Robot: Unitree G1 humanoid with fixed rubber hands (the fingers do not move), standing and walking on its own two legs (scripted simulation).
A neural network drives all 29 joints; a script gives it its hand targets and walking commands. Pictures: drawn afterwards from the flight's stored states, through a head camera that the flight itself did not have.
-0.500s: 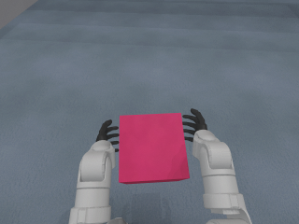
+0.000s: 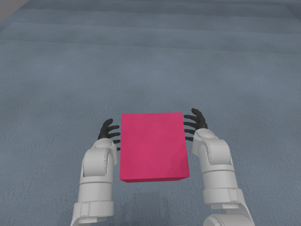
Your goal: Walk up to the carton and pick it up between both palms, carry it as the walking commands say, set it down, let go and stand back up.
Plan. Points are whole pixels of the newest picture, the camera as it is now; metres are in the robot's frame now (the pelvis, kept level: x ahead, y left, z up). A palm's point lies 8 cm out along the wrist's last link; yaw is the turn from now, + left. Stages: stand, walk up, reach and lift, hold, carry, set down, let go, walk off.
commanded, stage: carry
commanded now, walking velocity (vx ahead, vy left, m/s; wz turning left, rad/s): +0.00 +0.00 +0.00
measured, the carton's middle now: (152, 150) +0.33 +0.00 -0.04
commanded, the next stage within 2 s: none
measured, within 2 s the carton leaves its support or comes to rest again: neither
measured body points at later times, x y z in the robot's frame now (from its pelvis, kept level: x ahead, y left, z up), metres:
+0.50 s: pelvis +0.01 +0.04 +0.00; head +0.02 +0.04 +0.45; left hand +0.32 +0.17 +0.04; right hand +0.34 -0.09 +0.05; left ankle +0.01 +0.15 -0.72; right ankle -0.02 -0.04 -0.72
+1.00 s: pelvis -0.02 +0.07 +0.01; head -0.06 +0.06 +0.46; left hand +0.26 +0.21 +0.06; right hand +0.29 -0.06 +0.06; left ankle +0.01 +0.15 -0.72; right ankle -0.02 -0.04 -0.72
